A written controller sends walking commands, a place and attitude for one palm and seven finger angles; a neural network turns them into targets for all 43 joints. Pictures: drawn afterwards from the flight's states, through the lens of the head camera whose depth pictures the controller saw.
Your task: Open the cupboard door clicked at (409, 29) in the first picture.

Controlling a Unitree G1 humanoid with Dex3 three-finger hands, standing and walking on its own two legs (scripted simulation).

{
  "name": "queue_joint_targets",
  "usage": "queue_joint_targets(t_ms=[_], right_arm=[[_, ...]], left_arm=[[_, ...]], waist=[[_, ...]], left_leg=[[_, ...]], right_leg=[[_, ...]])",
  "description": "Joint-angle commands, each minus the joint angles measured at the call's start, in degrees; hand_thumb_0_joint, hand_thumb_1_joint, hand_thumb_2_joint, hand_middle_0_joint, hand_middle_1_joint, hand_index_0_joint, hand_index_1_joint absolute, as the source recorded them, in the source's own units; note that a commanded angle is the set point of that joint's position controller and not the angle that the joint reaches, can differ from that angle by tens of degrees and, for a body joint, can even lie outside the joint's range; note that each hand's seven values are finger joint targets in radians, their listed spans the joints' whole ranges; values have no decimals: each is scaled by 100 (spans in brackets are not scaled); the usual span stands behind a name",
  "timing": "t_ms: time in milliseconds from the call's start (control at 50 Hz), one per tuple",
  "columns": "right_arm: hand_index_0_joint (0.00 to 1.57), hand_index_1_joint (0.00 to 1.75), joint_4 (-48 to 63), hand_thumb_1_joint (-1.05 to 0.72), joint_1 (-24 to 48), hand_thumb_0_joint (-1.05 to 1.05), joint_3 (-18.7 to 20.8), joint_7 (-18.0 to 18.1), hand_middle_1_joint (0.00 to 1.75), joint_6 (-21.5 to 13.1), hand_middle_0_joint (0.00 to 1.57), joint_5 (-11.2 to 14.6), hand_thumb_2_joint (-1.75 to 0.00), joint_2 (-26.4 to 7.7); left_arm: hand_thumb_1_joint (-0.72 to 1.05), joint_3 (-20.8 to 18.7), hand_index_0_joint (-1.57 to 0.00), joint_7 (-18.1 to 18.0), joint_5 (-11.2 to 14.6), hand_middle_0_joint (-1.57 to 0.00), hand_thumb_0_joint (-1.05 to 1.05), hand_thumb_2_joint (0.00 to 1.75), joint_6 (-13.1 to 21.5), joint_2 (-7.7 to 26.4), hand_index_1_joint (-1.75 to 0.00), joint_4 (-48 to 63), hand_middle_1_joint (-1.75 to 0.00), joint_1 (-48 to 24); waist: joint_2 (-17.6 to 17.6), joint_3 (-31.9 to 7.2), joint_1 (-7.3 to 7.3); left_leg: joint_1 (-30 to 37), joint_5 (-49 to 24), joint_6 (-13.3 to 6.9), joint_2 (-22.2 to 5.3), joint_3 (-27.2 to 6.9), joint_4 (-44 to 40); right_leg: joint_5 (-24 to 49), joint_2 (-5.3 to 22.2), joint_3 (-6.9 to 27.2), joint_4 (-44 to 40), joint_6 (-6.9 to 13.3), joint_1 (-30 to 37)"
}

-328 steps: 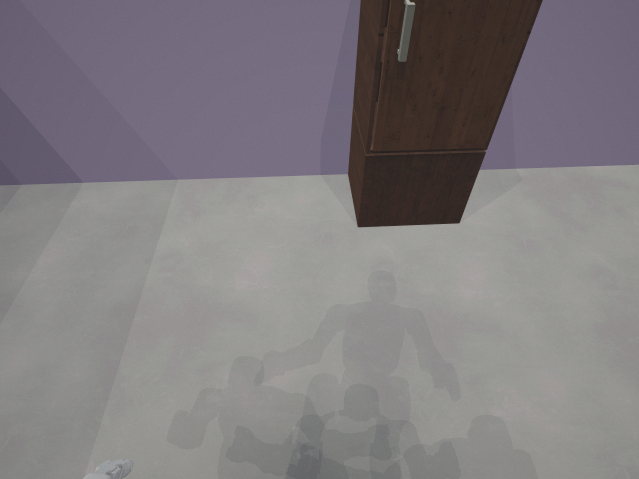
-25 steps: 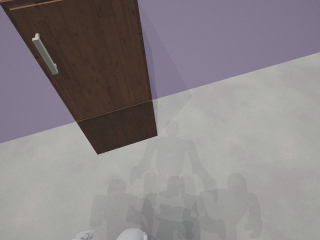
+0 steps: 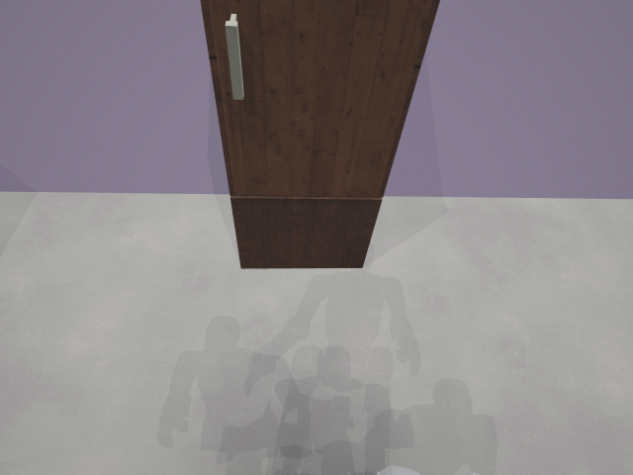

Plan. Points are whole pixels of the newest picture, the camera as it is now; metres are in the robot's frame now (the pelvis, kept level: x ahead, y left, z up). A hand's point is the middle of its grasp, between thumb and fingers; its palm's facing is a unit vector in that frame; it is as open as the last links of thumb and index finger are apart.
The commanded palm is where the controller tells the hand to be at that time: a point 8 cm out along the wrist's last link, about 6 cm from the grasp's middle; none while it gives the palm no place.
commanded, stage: take the last steps up to it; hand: left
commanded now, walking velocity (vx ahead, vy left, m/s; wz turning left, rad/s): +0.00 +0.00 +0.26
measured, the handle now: (236, 58) +0.84 +0.24 +0.08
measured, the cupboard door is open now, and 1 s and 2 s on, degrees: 0 0 0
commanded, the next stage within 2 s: come to a stop and stand still in 1.12 s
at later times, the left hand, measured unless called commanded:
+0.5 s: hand out of the picture -0.01 +0.12 -0.16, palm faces +0.15 -0.97 -0.21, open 7.3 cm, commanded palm none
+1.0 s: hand (176, 418) +0.21 +0.23 -0.18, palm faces +0.16 -0.97 -0.17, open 7.4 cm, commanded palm none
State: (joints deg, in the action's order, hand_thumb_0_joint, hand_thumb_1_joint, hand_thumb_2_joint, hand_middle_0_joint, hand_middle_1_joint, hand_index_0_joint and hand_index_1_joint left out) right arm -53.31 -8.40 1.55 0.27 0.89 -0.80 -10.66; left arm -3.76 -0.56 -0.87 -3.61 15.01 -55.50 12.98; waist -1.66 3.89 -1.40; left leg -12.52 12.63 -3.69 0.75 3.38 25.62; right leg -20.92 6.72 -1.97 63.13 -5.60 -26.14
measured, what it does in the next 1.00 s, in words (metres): walks ahead: right foot, then left foot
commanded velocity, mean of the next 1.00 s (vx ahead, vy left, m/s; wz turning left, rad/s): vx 0.27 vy -0.03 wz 0.03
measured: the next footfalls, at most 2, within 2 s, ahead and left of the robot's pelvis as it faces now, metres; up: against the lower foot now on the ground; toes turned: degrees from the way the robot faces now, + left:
right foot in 0.28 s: +0.02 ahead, -0.14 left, +0.00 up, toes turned -1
left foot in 0.76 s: +0.25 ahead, +0.12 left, +0.00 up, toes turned +14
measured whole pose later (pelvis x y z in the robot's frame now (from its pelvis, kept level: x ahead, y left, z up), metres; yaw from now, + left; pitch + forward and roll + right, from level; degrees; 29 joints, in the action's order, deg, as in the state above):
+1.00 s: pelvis +0.21 +0.05 +0.00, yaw +4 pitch -2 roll +0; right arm -59.5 -13.1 3.0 1.6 -5.1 -0.8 -8.8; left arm -3.6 -0.2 -1.6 0.8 10.0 -61.3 17.0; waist -2.3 0.3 -1.1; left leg -8.4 13.4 -4.5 0.6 11.1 23.2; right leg -13.3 7.0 -2.7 65.2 -1.1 -30.6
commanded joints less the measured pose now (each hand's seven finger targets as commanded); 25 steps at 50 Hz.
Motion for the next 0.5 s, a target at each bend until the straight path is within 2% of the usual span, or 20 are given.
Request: queue_joint_targets(t_ms=[0, 60, 140, 180, 200, 220, 240, 260, 280, 300, 320, 340, 360, 380, 420, 480], right_arm=[[20, 30, 189, -90, -432, 0, 304, 79, 30, -64, 20, -17, -90, -1072], [20, 30, 92, -90, -555, 0, 312, 90, 30, -53, 20, -44, -90, -1036], [20, 30, -67, -90, -695, 0, 306, 81, 30, -69, 20, -92, -90, -981], [20, 30, -147, -90, -658, 0, 304, 74, 30, -84, 20, -86, -90, -934], [20, 30, -186, -90, -599, 0, 291, 72, 30, -78, 20, -68, -90, -906], [20, 30, -228, -90, -579, 0, 278, 62, 30, -93, 20, -41, -90, -737], [20, 30, -179, -90, -646, 0, 210, 51, 30, -112, 20, 14, -90, -342], [20, 30, 82, -90, -269, 0, 166, 17, 30, -120, 20, -13, -90, -250], [20, 30, 136, -90, -66, 0, 250, -40, 30, -110, 20, -89, -90, -577], [20, 30, 13, -90, -193, 0, 276, -82, 30, -95, 20, -109, -90, -553], [20, 30, -112, -90, -286, 0, 288, -98, 30, -96, 20, -110, -90, -538], [20, 30, -248, -90, -434, 0, 292, -122, 30, -105, 20, -114, -90, -500], [20, 30, -345, -90, -593, 0, 286, -136, 30, -114, 20, -112, -90, -387], [20, 30, -412, -90, -686, 0, 269, -139, 30, -119, 20, -105, -90, -302], [20, 30, -464, -90, -662, 0, 271, -141, 30, -119, 20, -76, -90, -233], [20, 30, -373, -90, -337, 0, 237, -133, 30, -108, 20, -51, -90, -159]], left_arm=[[90, -67, -20, -54, -18, -20, 0, 90, 107, 288, -30, 378, -30, -31], [90, -26, -20, -69, -3, -20, 0, 90, 123, 200, -30, 435, -30, -206], [90, 61, -20, -8, -28, -20, 0, 90, 232, 8, -30, 327, -30, -88], [90, 87, -20, 23, -42, -20, 0, 90, 291, -55, -30, 178, -30, 206], [90, 90, -20, 34, -48, -20, 0, 90, 329, -83, -30, 37, -30, 506], [90, 53, -20, 27, -72, -20, 0, 90, 397, 37, -30, -113, -30, 871], [90, -27, -20, -23, -145, -20, 0, 90, 457, 386, -30, -198, -30, 1197], [90, -96, -20, -67, -129, -20, 0, 90, 459, 764, -30, -190, -30, 1419], [90, -48, -20, -102, -65, -20, 0, 90, 468, 699, -30, -140, -30, 1307], [90, -58, -20, -115, -51, -20, 0, 90, 558, 518, -30, -146, -30, 1045], [90, -16, -20, -121, -35, -20, 0, 90, 598, 309, -30, -214, -30, 984], [90, 63, -20, -99, -26, -20, 0, 90, 648, 93, -30, -234, -30, 901], [90, 99, -20, -85, -17, -20, 0, 90, 698, -42, -30, -259, -30, 932], [90, 113, -20, -77, -7, -20, 0, 90, 733, -87, -30, -321, -30, 1065], [90, 159, -20, -79, -2, -20, 0, 90, 786, -177, -30, -470, -30, 1345], [90, 201, -20, -107, -34, -20, 0, 90, 836, -222, -30, -684, -30, 1723]], waist=[[803, -455, 250], [897, -513, 329], [1029, -569, 343], [944, -432, 197], [838, -390, 57], [411, -402, -121], [-776, -317, -241], [-1725, 172, -450], [-990, 484, -349], [-1014, 643, -156], [-895, 736, -62], [-578, 803, 63], [-430, 708, 125], [-403, 592, 134], [-571, 521, 109], [-691, 528, 40]], left_leg=[[590, -1535, -579, -1507, -1476, -995], [660, -1597, -678, -1548, -1673, -924], [363, 360, -631, -1441, -1971, -1117], [-194, 1384, -520, -1312, -1994, -1163], [-582, 1824, -383, -1154, -1837, -1036], [-1090, 1931, -182, -833, -1568, -485], [-2155, 1989, 131, -246, -891, 908], [-2955, 2058, 320, 120, -295, 2131], [-2945, 1722, 281, -179, -567, 2741], [-2918, 1217, 281, -297, -633, 3061], [-2828, 939, 297, -378, -570, 3294], [-2742, 571, 348, -449, -511, 3433], [-2703, 302, 403, -460, -425, 3508], [-2684, 130, 453, -446, -329, 3574], [-2720, -123, 506, -477, -214, 3610], [-2778, -148, 528, -577, -77, 3328]], right_leg=[[-148, -34, 64, -502, -17, -241], [-437, -129, 65, -1097, 35, -32], [-596, -379, -113, -2168, 193, 637], [-297, -509, -220, -2827, 276, 1271], [48, -553, -325, -3424, 299, 1849], [228, -418, -145, -4150, 356, 2595], [-990, 588, 1148, -4883, 685, 3231], [-2221, 1727, 2769, -5761, 1227, 2811], [-2541, 1874, 2765, -6024, 1399, 2074], [-2244, 1633, 2568, -6080, 1324, 1860], [-1742, 1449, 2263, -5977, 1242, 1807], [-908, 1169, 1604, -5783, 1152, 1843], [-54, 962, 1064, -5614, 1085, 2012], [647, 821, 702, -5481, 1031, 2176], [1787, 715, 293, -5362, 952, 2364], [2939, 796, 189, -5198, 1061, 2503]])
